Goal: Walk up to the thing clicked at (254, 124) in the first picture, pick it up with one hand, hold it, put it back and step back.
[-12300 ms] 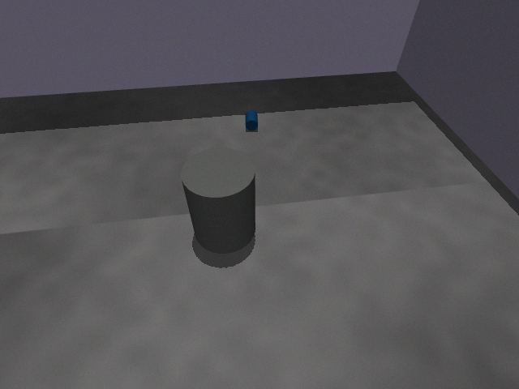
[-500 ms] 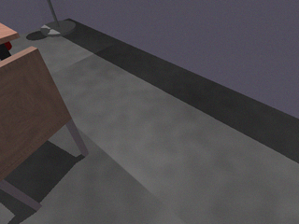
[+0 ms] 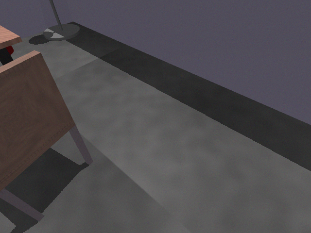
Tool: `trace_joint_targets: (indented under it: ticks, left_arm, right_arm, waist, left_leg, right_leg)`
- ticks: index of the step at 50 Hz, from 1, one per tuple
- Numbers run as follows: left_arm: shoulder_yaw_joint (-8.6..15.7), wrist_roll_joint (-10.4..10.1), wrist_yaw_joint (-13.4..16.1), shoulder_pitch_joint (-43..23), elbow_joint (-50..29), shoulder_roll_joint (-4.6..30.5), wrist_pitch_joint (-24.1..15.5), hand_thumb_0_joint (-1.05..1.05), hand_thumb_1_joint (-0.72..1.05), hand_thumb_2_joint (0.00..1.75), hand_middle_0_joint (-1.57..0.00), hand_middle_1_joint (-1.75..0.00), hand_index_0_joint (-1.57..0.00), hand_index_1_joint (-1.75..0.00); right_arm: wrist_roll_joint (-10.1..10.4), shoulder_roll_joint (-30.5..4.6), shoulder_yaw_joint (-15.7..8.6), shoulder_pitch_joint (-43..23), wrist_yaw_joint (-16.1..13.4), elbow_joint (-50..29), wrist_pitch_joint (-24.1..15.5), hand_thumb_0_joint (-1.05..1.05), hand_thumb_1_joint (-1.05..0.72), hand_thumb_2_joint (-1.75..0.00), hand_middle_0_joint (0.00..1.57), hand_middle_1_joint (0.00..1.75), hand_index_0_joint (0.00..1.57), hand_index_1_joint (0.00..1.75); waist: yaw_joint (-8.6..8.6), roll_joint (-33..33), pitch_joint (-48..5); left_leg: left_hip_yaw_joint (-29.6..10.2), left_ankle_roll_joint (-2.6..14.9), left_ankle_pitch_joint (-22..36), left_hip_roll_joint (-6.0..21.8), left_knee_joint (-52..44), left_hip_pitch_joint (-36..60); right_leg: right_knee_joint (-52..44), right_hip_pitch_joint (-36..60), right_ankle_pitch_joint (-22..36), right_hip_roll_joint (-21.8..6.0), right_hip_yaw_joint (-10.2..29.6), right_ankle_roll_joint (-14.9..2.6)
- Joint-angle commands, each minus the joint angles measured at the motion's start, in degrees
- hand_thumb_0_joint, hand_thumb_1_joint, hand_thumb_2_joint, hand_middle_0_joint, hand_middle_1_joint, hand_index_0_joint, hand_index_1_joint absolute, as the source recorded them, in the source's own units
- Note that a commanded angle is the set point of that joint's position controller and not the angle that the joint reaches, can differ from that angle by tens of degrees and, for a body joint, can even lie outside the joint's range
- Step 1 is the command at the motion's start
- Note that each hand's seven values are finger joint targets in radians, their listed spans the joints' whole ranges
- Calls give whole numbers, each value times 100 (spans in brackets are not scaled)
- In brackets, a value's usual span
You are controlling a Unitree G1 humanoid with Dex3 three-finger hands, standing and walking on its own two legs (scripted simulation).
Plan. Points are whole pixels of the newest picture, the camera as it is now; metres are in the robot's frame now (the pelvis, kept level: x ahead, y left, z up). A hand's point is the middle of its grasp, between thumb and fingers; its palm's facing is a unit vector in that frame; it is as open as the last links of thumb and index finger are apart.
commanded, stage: stand
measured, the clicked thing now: out of the picture +0.34 -1.30 -0.74
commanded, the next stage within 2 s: walk up in 0.06 s
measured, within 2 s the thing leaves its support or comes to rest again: neither
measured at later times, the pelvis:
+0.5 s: pelvis +0.11 -0.03 -0.01, yaw -3 degrees
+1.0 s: pelvis +0.34 -0.02 -0.01, yaw -8 degrees
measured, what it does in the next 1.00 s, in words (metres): walks ahead: left foot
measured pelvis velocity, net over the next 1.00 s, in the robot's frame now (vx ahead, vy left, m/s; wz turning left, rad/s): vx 0.34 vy -0.02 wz -0.13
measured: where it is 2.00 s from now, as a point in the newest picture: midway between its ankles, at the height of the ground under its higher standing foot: (173, 160)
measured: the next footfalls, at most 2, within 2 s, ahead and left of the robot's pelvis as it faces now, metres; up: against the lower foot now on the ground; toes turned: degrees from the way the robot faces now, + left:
left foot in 0.74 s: +0.45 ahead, +0.07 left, +0.00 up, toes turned -1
right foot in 1.22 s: +0.56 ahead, -0.21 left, +0.00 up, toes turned -12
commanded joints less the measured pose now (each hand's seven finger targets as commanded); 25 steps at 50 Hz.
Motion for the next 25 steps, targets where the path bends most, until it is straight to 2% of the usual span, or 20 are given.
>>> trace_joint_targets:
  ticks: [1, 2, 3, 4, 6, 8, 10, 12, 14, 15, 16, 17, 18, 19, 20, 21, 22, 23, 24, 25]
  left_arm:
    - [258, 3, 93, -200, -335, 1287, -139, 0, 90, 90, -20, -30, -20, -30]
    - [260, -1, 90, -177, -333, 1283, -136, 0, 90, 90, -20, -30, -20, -30]
    - [669, 165, -109, 83, -714, 1788, -190, 0, 90, 90, -20, -30, -20, -30]
    - [720, 210, -188, 202, -665, 1834, -179, 0, 90, 90, -20, -30, -20, -30]
    - [759, 227, -281, 44, -834, 1700, -190, 0, 90, 90, -20, -30, -20, -30]
    - [760, 204, -309, 63, -945, 1535, -226, 0, 90, 90, -20, -30, -20, -30]
    - [778, 205, -311, 406, -986, 1522, -259, 0, 90, 90, -20, -30, -20, -30]
    - [797, 204, -345, 300, -1115, 1513, -236, 0, 90, 90, -20, -30, -20, -30]
    - [755, 215, -395, -155, -1346, 1394, -224, 0, 90, 90, -20, -30, -20, -30]
    - [708, 206, -411, -351, -1441, 1351, -242, 0, 90, 90, -20, -30, -20, -30]
    - [671, 191, -415, -545, -1525, 1330, -294, 0, 90, 90, -20, -30, -20, -30]
    - [633, 147, -406, -524, -1559, 1308, -352, 0, 90, 90, -20, -30, -20, -30]
    - [634, 105, -374, -253, -1467, 1310, -414, 0, 90, 90, -20, -30, -20, -30]
    - [710, 76, -325, 896, -1131, 1422, -481, 0, 90, 90, -20, -30, -20, -30]
    - [947, 134, -209, 2231, -829, 2240, -577, 0, 90, 90, -20, -30, -20, -30]
    - [1000, 83, -138, 2558, -694, 2687, -579, 0, 90, 90, -20, -30, -20, -30]
    - [1016, 83, -106, 2400, -868, 2698, -537, 0, 90, 90, -20, -30, -20, -30]
    - [967, 12, -56, 2193, -1015, 2408, -491, 0, 90, 90, -20, -30, -20, -30]
    - [898, -11, 0, 1842, -1113, 2148, -480, 0, 90, 90, -20, -30, -20, -30]
    - [820, -59, 52, 1478, -1208, 1862, -479, 0, 90, 90, -20, -30, -20, -30]
  right_arm:
    - [3, -1216, -220, -75, -63, -285, -116, 0, -90, -90, 20, 30, 20, 30]
    - [-1, -1211, -225, -68, -64, -285, -117, 0, -90, -90, 20, 30, 20, 30]
    - [-121, -1711, -578, 173, 54, -625, -271, 0, -90, -90, 20, 30, 20, 30]
    - [-180, -1785, -640, 180, 121, -604, -307, 0, -90, -90, 20, 30, 20, 30]
    - [-180, -1641, -626, 18, 197, -767, -317, 0, -90, -90, 20, 30, 20, 30]
    - [-179, -1524, -648, -16, 208, -871, -405, 0, -90, -90, 20, 30, 20, 30]
    - [-160, -1549, -688, 74, 198, -956, -495, 0, -90, -90, 20, 30, 20, 30]
    - [-166, -1668, -749, 178, 212, -1036, -495, 0, -90, -90, 20, 30, 20, 30]
    - [-172, -1907, -837, 327, 225, -1083, -470, 0, -90, -90, 20, 30, 20, 30]
    - [-179, -1970, -875, 444, 228, -1096, -469, 0, -90, -90, 20, 30, 20, 30]
    - [-165, -1989, -876, 617, 221, -1103, -475, 0, -90, -90, 20, 30, 20, 30]
    - [-148, -1936, -868, 654, 196, -1109, -488, 0, -90, -90, 20, 30, 20, 30]
    - [-133, -1934, -849, 568, 188, -1163, -474, 0, -90, -90, 20, 30, 20, 30]
    - [-129, -1825, -796, 35, 222, -1370, -438, 0, -90, -90, 20, 30, 20, 30]
    - [-2, -1366, -627, -89, 240, -1634, -455, 0, -90, -90, 20, 30, 20, 30]
    - [33, -1170, -522, -307, 203, -1843, -465, 0, -90, -90, 20, 30, 20, 30]
    - [-17, -1412, -549, -494, 112, -1874, -452, 0, -90, -90, 20, 30, 20, 30]
    - [-36, -1408, -585, -456, 96, -1747, -463, 0, -90, -90, 20, 30, 20, 30]
    - [41, -1415, -610, -363, 136, -1669, -430, 0, -90, -90, 20, 30, 20, 30]
    - [101, -1346, -591, -62, 190, -1580, -357, 0, -90, -90, 20, 30, 20, 30]
  waist:
    - [-15, -20, -373]
    - [-19, -39, -338]
    - [16, -180, -887]
    - [61, 2, -659]
    - [87, -70, -10]
    - [114, 82, 329]
    - [222, 109, -123]
    - [134, 283, 5]
    - [-102, 769, 643]
    - [-242, 876, 933]
    - [-359, 883, 1204]
    - [-338, 861, 1184]
    - [-148, 836, 950]
    - [527, 442, 315]
    - [1010, -1313, -369]
    - [917, -1841, -125]
    - [943, -849, 61]
    - [815, -338, 145]
    - [556, -208, 159]
    - [286, -374, 192]
  left_leg:
    - [-270, 314, 793, 520, -401, -593]
    - [-259, 301, 748, 503, -399, -574]
    - [-215, 715, -1881, 348, 253, -607]
    - [-290, 825, -2755, 390, 316, -917]
    - [-354, 868, -2819, 387, 407, -1513]
    - [-506, 942, -2027, 479, 335, -1559]
    - [-667, 1047, -1580, 642, 376, -1164]
    - [-953, 1200, -2283, 807, 100, -1000]
    - [-1499, 1459, -2930, 1269, -499, -600]
    - [-1657, 1585, -2550, 1491, -663, -171]
    - [-1722, 1674, -1698, 1676, -564, 128]
    - [-1504, 1604, -373, 1671, -250, 513]
    - [-1065, 1429, 1170, 1483, 486, 438]
    - [-139, 1048, 2144, 817, 2177, -424]
    - [463, 641, 985, 73, 4587, -2085]
    - [285, 450, -1467, -654, 4875, -3890]
    - [-118, 470, -1940, -416, 4903, -4264]
    - [-427, 543, -1596, -168, 5120, -4154]
    - [-656, 613, -1059, -44, 5160, -3962]
    - [-612, 637, -548, 1, 4916, -3730]
  right_leg:
    - [-221, 665, 789, -646, 665, -147]
    - [-234, 600, 699, -643, 678, -144]
    - [83, 659, -2338, -369, 769, -358]
    - [240, 220, -3227, -509, 972, -423]
    - [215, -353, -3385, -583, 1217, -456]
    - [444, -568, -2480, -617, 1225, -498]
    - [863, -212, -1719, -429, 944, -480]
    - [1195, -655, -1910, -164, 627, -348]
    - [1740, -1831, -1733, 120, 116, -174]
    - [1970, -2451, -1717, 85, 34, -112]
    - [1933, -2872, -1871, -40, 89, -78]
    - [1718, -2954, -1929, -83, 145, -125]
    - [1076, -2266, -1833, 17, 157, -226]
    - [-22, -241, -1153, 163, 273, -356]
    - [-496, 1733, -443, -843, 2067, -375]
    - [-839, 2830, 1402, -1730, 3832, -665]
    - [-541, 2783, 2167, -2194, 4232, -1194]
    - [-303, 2468, 2708, -1944, 3413, -1100]
    - [-237, 2261, 2741, -1491, 2427, -770]
    - [-285, 2097, 2639, -1021, 1671, -325]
